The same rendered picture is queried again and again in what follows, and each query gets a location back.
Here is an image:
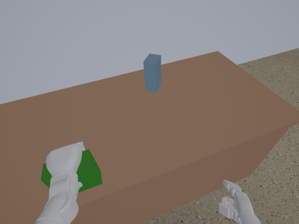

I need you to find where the right robot hand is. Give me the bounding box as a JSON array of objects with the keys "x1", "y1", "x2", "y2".
[{"x1": 219, "y1": 180, "x2": 254, "y2": 222}]

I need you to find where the table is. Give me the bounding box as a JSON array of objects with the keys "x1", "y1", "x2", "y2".
[{"x1": 0, "y1": 51, "x2": 299, "y2": 224}]

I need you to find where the left robot forearm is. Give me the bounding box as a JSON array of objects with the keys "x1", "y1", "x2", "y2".
[{"x1": 35, "y1": 170, "x2": 78, "y2": 224}]

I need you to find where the right robot forearm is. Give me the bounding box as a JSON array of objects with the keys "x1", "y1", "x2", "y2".
[{"x1": 237, "y1": 212, "x2": 261, "y2": 224}]

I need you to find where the left robot hand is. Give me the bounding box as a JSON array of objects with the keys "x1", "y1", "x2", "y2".
[{"x1": 46, "y1": 142, "x2": 85, "y2": 188}]

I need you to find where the sponge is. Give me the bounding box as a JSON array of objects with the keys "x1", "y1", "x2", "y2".
[{"x1": 41, "y1": 149, "x2": 102, "y2": 192}]

